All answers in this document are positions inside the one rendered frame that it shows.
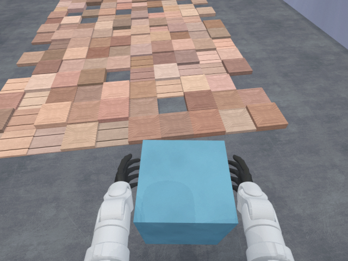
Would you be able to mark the robot left forearm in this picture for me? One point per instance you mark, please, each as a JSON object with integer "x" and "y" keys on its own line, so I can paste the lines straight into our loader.
{"x": 110, "y": 240}

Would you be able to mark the carton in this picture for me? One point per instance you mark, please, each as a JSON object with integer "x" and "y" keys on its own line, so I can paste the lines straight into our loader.
{"x": 184, "y": 193}

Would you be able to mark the robot right hand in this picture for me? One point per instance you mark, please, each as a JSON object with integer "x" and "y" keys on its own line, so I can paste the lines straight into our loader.
{"x": 243, "y": 174}

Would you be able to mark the robot right forearm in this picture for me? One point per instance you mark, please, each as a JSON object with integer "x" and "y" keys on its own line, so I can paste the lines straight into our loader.
{"x": 261, "y": 227}

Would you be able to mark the robot left hand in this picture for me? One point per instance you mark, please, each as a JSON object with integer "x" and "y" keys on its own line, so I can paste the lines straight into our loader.
{"x": 123, "y": 171}

